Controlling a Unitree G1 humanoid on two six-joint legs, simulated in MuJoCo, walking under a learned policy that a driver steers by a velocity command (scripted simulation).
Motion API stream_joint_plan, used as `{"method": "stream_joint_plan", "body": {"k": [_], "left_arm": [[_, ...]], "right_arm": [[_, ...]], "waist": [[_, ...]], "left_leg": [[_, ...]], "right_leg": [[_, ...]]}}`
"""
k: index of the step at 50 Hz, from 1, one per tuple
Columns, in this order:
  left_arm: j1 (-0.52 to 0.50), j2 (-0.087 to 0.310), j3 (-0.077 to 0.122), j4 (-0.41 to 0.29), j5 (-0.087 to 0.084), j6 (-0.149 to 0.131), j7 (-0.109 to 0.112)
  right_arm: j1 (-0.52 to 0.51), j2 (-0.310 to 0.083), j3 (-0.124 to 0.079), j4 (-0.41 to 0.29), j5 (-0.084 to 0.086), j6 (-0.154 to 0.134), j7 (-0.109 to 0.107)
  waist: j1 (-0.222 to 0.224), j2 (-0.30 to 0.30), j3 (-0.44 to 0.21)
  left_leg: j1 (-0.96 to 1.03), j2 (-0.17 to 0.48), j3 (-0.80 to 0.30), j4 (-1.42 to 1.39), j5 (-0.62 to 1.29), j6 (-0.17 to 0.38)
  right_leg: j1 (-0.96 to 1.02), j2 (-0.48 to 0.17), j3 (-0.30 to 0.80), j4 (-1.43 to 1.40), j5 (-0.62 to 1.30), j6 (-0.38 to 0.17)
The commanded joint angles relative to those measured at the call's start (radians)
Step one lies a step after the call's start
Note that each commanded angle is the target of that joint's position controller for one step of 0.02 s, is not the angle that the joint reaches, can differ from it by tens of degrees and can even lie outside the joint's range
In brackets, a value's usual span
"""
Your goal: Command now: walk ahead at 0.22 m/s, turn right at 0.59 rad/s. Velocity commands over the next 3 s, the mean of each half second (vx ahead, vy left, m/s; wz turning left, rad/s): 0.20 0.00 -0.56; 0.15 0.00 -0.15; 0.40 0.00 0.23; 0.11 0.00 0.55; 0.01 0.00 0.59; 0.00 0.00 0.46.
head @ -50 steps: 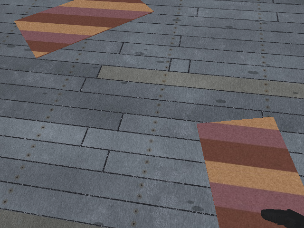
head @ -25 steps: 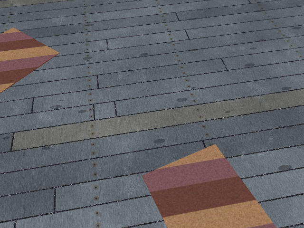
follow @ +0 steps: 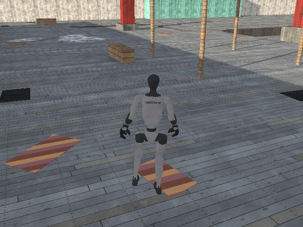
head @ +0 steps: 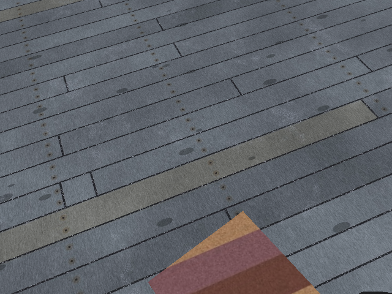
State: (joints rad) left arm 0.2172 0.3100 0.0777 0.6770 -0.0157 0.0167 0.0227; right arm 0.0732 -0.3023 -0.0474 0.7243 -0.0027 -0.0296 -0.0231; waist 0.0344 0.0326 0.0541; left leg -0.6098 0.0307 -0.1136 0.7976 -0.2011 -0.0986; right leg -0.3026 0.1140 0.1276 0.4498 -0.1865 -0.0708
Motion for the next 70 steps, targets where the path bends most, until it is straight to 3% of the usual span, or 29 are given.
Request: {"method": "stream_joint_plan", "body": {"k": [1, 6, 7, 8, 10, 14, 20, 27, 28, 29, 30, 31, 36, 38, 41, 45, 46, 47, 48, 49, 52, 57, 61, 64, 66, 67, 68, 69, 70], "left_arm": [[-0.01, 0.157, 0.04, -0.072, -0.003, -0.008, 0.005], [-0.007, 0.1, 0.018, -0.071, 0.001, -0.024, -0.004], [0.01, 0.028, -0.004, -0.078, 0.008, -0.03, -0.005], [-0.001, 0.029, -0.006, -0.137, -0.007, -0.038, -0.002], [-0.007, 0.161, 0.032, -0.116, 0.007, -0.037, 0.0], [-0.024, 0.098, 0.029, -0.123, -0.004, 0.002, -0.007], [-0.106, 0.037, 0.009, -0.17, -0.001, 0.016, -0.033], [-0.023, 0.1, 0.042, -0.144, 0.01, 0.005, -0.042], [0.05, 0.178, 0.058, -0.148, 0.024, 0.003, -0.024], [0.019, 0.207, 0.043, -0.17, 0.045, 0.001, -0.013], [0.037, 0.103, 0.018, -0.147, 0.039, -0.009, -0.02], [-0.011, 0.084, 0.007, -0.134, 0.033, -0.02, -0.027], [-0.144, 0.086, 0.008, -0.102, 0.032, -0.022, -0.02], [-0.128, 0.071, 0.004, -0.078, 0.027, -0.021, -0.016], [-0.084, 0.133, 0.021, -0.044, 0.014, -0.015, -0.013], [-0.111, 0.093, 0.009, -0.024, -0.004, -0.023, -0.014], [-0.146, 0.041, -0.006, -0.037, 0.002, -0.029, -0.016], [-0.177, -0.026, -0.02, -0.071, 0.005, -0.046, -0.02], [-0.22, 0.04, -0.005, -0.098, -0.013, -0.066, -0.02], [-0.193, 0.088, 0.015, -0.086, -0.026, -0.078, -0.021], [-0.151, 0.081, 0.022, -0.046, 0.004, -0.087, -0.031], [-0.233, -0.008, -0.006, -0.063, 0.003, -0.096, -0.051], [-0.29, 0.009, -0.009, -0.084, -0.007, -0.108, -0.068], [-0.219, 0.063, 0.009, -0.072, -0.014, -0.118, -0.066], [0.013, 0.134, 0.047, -0.005, -0.007, -0.119, -0.045], [0.202, 0.209, 0.066, 0.021, 0.012, -0.114, -0.031], [0.225, 0.262, 0.068, 0.034, 0.03, -0.107, -0.039], [0.155, 0.162, 0.041, 0.02, 0.027, -0.111, -0.041], [0.078, 0.108, 0.022, 0.014, 0.02, -0.112, -0.037]], "right_arm": [[-0.038, -0.089, -0.023, -0.074, 0.012, -0.016, 0.013], [0.077, -0.123, -0.05, -0.051, 0.007, -0.072, 0.022], [0.165, -0.168, -0.061, -0.039, -0.007, -0.076, 0.015], [0.23, -0.246, -0.081, -0.013, -0.035, -0.067, 0.014], [0.171, -0.139, -0.058, -0.04, -0.007, -0.064, 0.014], [0.105, -0.109, -0.047, -0.051, -0.006, -0.033, -0.001], [0.102, -0.162, -0.066, -0.028, 0.006, 0.002, -0.014], [0.13, -0.15, -0.055, 0.025, 0.044, -0.008, 0.012], [0.156, -0.098, -0.033, 0.01, 0.001, -0.017, 0.016], [0.206, -0.03, 0.002, -0.013, -0.033, -0.019, 0.024], [0.161, -0.112, -0.022, 0.007, -0.005, -0.007, 0.026], [0.122, -0.132, -0.029, 0.0, 0.016, 0.003, 0.025], [0.166, -0.09, -0.024, 0.045, 0.003, 0.04, -0.005], [0.154, -0.061, -0.012, 0.049, 0.003, 0.041, -0.003], [0.106, -0.093, -0.018, 0.032, 0.009, 0.029, 0.006], [0.215, -0.066, -0.018, 0.09, 0.004, -0.009, 0.021], [0.291, -0.091, -0.023, 0.11, 0.003, -0.018, 0.018], [0.353, -0.178, -0.043, 0.125, 0.004, -0.024, 0.013], [0.339, -0.225, -0.059, 0.113, -0.013, -0.033, 0.018], [0.284, -0.172, -0.045, 0.092, -0.017, -0.045, 0.011], [0.255, -0.111, -0.028, 0.085, 0.012, -0.059, 0.011], [0.309, -0.116, -0.028, 0.104, 0.011, -0.049, 0.011], [0.351, -0.162, -0.042, 0.116, 0.026, -0.037, 0.009], [0.326, -0.183, -0.053, 0.117, 0.035, -0.031, 0.007], [0.312, -0.143, -0.041, 0.111, 0.026, -0.03, 0.007], [0.312, -0.062, -0.013, 0.076, -0.004, -0.031, 0.008], [0.428, 0.029, 0.009, 0.047, 0.029, -0.047, 0.005], [0.384, -0.094, -0.023, 0.062, 0.055, -0.054, 0.003], [0.307, -0.137, -0.04, 0.042, 0.057, -0.051, 0.003]], "waist": [[0.004, -0.16, -0.145], [-0.066, -0.17, -0.121], [-0.083, -0.038, -0.185], [-0.067, 0.237, -0.137], [-0.067, 0.116, -0.067], [-0.05, 0.11, -0.069], [-0.076, 0.117, -0.116], [-0.013, 0.045, -0.158], [0.0, -0.11, -0.259], [-0.038, -0.31, -0.346], [0.014, -0.194, -0.383], [-0.002, -0.178, -0.28], [-0.07, -0.157, -0.181], [-0.048, -0.17, -0.189], [-0.018, -0.208, -0.116], [-0.094, -0.131, -0.059], [-0.123, -0.059, -0.053], [-0.126, 0.141, -0.046], [-0.152, 0.223, 0.039], [-0.114, 0.155, 0.08], [-0.09, 0.091, 0.049], [-0.12, 0.081, 0.02], [-0.13, 0.094, 0.045], [-0.061, 0.113, 0.028], [0.059, 0.077, -0.118], [0.127, -0.066, -0.303], [0.054, -0.379, -0.418], [0.062, -0.283, -0.304], [0.043, -0.222, -0.179]], "left_leg": [[0.098, -0.029, 0.006, -0.124, 0.025, 0.016], [0.398, -0.007, 0.014, -0.384, 0.024, 0.103], [0.569, 0.168, -0.145, -0.421, -0.042, 0.17], [0.662, 0.344, -0.501, -0.531, -0.142, 0.313], [0.625, 0.349, -0.43, -0.491, 0.052, 0.33], [0.529, 0.227, -0.078, -0.477, 0.48, 0.273], [0.52, 0.228, 0.096, -0.494, 0.498, 0.283], [0.461, 0.176, 0.164, -0.226, 0.443, 0.188], [0.293, 0.118, 0.218, -0.021, 0.158, 0.112], [0.078, 0.016, 0.171, 0.238, -0.495, 0.039], [0.097, 0.043, 0.06, 0.312, -0.5, 0.022], [0.072, 0.059, 0.06, 0.324, -0.468, 0.023], [0.236, 0.041, 0.089, 0.119, -0.274, 0.002], [0.292, 0.034, 0.11, -0.003, -0.21, 0.015], [0.284, 0.003, 0.146, -0.08, -0.204, 0.061], [0.498, -0.015, 0.157, -0.318, -0.106, 0.158], [0.584, 0.074, 0.03, -0.398, -0.182, 0.201], [0.646, 0.241, -0.235, -0.537, -0.44, 0.291], [0.59, 0.389, -0.512, -0.682, -0.562, 0.393], [0.577, 0.378, -0.491, -0.681, -0.544, 0.386], [0.67, 0.268, -0.254, -0.672, -0.278, 0.294], [0.574, 0.17, -0.024, -0.67, 0.065, 0.27], [0.52, 0.194, -0.043, -0.643, 0.079, 0.277], [0.531, 0.233, -0.085, -0.579, 0.15, 0.252], [0.444, 0.149, -0.011, -0.299, 0.355, 0.197], [0.256, 0.072, 0.04, 0.039, 0.113, 0.152], [-0.037, -0.066, 0.043, 0.347, -0.385, 0.109], [-0.109, -0.014, -0.039, 0.474, -0.354, 0.107], [-0.131, 0.025, -0.018, 0.489, -0.274, 0.111]], "right_leg": [[0.071, -0.239, 0.274, -0.12, -0.077, -0.158], [-0.014, -0.17, 0.335, 0.028, -0.206, -0.099], [-0.126, -0.098, 0.23, 0.241, -0.368, -0.047], [-0.398, 0.027, 0.051, 0.442, -0.474, 0.002], [-0.477, -0.081, 0.056, 0.644, -0.381, 0.065], [-0.405, -0.128, -0.048, 0.665, -0.229, 0.138], [-0.269, -0.151, -0.118, 0.399, -0.054, 0.14], [0.139, -0.082, -0.151, -0.07, 0.204, 0.015], [0.378, -0.267, 0.055, -0.028, 0.597, -0.048], [0.5, -0.528, 0.35, 0.008, 0.859, -0.277], [0.404, -0.509, 0.321, -0.028, 0.72, -0.31], [0.342, -0.44, 0.224, -0.037, 0.65, -0.258], [0.092, -0.314, 0.062, -0.091, 0.491, -0.168], [0.069, -0.293, 0.062, -0.142, 0.145, -0.161], [0.033, -0.316, 0.165, -0.224, -0.324, -0.156], [-0.114, -0.272, 0.143, -0.172, -0.434, -0.094], [-0.209, -0.217, 0.085, -0.033, -0.398, -0.046], [-0.374, -0.072, -0.116, 0.247, -0.325, 0.034], [-0.5, -0.073, -0.114, 0.42, -0.37, 0.041], [-0.544, -0.132, -0.049, 0.525, -0.304, 0.036], [-0.581, -0.181, -0.062, 0.519, -0.108, 0.041], [-0.365, -0.156, -0.144, 0.269, 0.098, 0.09], [-0.237, -0.126, -0.146, 0.118, 0.131, 0.094], [-0.111, -0.123, -0.125, 0.053, 0.096, 0.06], [0.239, -0.123, -0.127, 0.025, 0.09, 0.01], [0.538, -0.333, 0.089, 0.048, 0.013, -0.053], [0.707, -0.536, 0.557, -0.131, -0.296, -0.183], [0.584, -0.521, 0.563, -0.2, -0.309, -0.165], [0.463, -0.501, 0.369, -0.18, -0.113, -0.139]]}}
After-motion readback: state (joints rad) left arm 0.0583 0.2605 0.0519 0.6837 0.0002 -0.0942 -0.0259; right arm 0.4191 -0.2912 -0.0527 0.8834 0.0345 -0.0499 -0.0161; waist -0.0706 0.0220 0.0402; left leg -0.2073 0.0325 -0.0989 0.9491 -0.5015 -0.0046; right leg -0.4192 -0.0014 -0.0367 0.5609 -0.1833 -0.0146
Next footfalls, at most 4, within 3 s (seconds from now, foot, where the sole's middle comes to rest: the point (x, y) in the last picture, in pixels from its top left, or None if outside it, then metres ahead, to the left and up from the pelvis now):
0.12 left None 0.16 0.15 -0.78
0.56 right None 0.22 -0.14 -0.78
0.92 left None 0.26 0.08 -0.78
1.32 right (307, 288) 0.45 -0.27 -0.78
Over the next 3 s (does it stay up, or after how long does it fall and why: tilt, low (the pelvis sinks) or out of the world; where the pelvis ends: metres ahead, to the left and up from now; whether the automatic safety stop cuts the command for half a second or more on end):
stays up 0.54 -0.14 0.00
